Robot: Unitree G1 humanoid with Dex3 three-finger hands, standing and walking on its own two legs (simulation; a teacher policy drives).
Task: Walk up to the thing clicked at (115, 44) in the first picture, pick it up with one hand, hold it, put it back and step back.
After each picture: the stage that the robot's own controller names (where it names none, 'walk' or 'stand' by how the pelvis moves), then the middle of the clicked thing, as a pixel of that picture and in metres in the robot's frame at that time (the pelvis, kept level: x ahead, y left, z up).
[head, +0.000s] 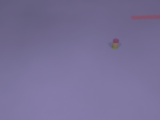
stand; (115, 44) +1.35 -0.32 -0.72
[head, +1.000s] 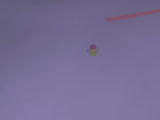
walk; (93, 50) +1.26 +0.04 -0.70
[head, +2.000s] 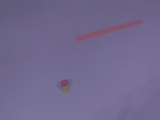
walk; (65, 86) +0.76 +0.24 -0.70
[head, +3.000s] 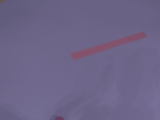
stand; out of the picture +0.41 +0.19 -0.70
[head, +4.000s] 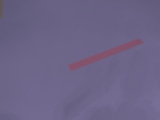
stand; out of the picture +0.37 +0.22 -0.73
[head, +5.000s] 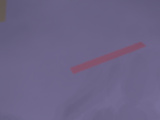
stand; out of the picture +0.37 +0.21 -0.73
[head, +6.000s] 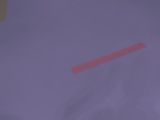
stand; out of the picture +0.36 +0.21 -0.73
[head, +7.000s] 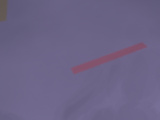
stand; out of the picture +0.36 +0.21 -0.73
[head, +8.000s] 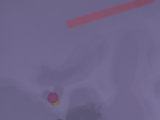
go down; (53, 99) +0.41 +0.20 -0.58
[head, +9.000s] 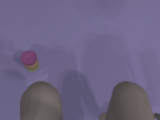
go down; (30, 61) +0.45 +0.26 -0.30
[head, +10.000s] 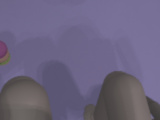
close in; out of the picture +0.43 +0.28 -0.25
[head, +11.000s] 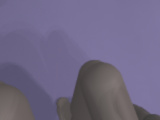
close; out of the picture +0.42 +0.31 -0.22
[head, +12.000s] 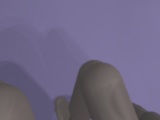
lift; out of the picture +0.41 +0.31 -0.22
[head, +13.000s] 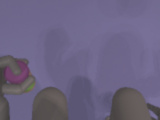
lift; (21, 78) +0.34 +0.24 -0.06
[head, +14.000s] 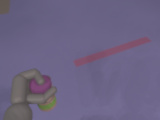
hold; (44, 93) +0.32 +0.16 +0.03
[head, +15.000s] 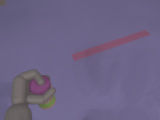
hold; (43, 93) +0.33 +0.17 +0.00
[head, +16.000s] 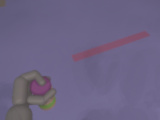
hold; (44, 94) +0.32 +0.17 -0.01
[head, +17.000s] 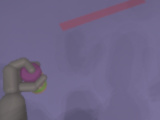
crouch; (34, 79) +0.38 +0.19 -0.06
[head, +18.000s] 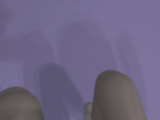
lower; out of the picture +0.48 +0.29 -0.12
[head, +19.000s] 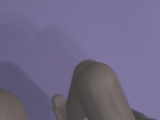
lower; out of the picture +0.42 +0.32 -0.23
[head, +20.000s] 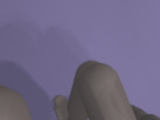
lower; out of the picture +0.42 +0.33 -0.23
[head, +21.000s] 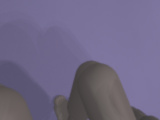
lower; out of the picture +0.42 +0.32 -0.23
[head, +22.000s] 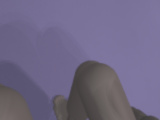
lower; out of the picture +0.42 +0.32 -0.23
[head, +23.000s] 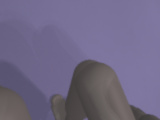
open; out of the picture +0.42 +0.32 -0.23
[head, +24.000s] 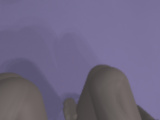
stand; out of the picture +0.42 +0.31 -0.24
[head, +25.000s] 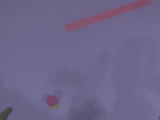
stand; (53, 102) +0.42 +0.21 -0.57
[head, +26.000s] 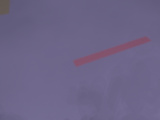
stand; out of the picture +0.41 +0.20 -0.67
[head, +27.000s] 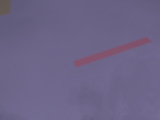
stand; out of the picture +0.40 +0.20 -0.67
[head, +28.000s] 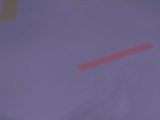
stand; out of the picture +0.41 +0.20 -0.72
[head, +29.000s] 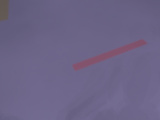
stand; out of the picture +0.39 +0.21 -0.72
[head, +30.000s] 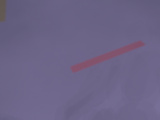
stand; out of the picture +0.37 +0.22 -0.73
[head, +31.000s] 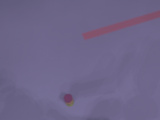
walk; (69, 100) +0.49 +0.18 -0.70
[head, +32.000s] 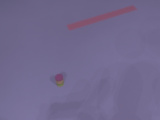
walk; (59, 80) +0.70 +0.20 -0.71
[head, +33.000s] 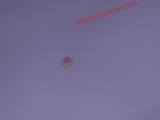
stand; (67, 63) +0.99 +0.28 -0.70
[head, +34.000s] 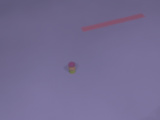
stand; (71, 68) +1.00 +0.18 -0.72
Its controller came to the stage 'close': yes
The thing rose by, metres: 0.71
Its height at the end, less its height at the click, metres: +0.00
